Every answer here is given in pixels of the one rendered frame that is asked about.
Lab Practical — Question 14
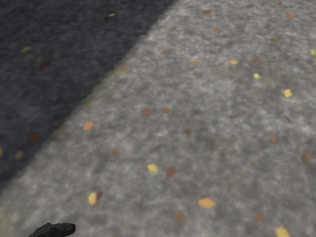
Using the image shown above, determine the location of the left robot hand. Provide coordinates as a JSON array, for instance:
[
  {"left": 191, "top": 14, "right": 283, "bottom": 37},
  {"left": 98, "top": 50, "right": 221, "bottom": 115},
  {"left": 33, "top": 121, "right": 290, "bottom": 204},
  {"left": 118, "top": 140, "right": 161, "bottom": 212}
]
[{"left": 29, "top": 222, "right": 76, "bottom": 237}]

